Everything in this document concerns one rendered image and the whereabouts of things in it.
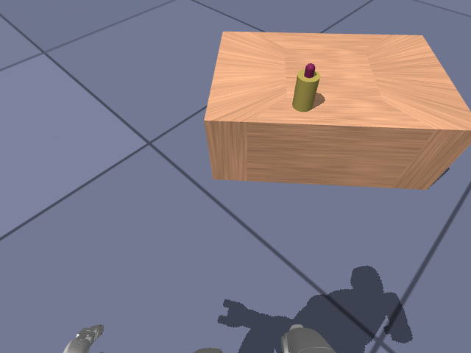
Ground bottle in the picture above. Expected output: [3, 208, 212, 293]
[292, 63, 320, 112]

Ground left robot hand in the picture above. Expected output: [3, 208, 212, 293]
[63, 324, 104, 353]

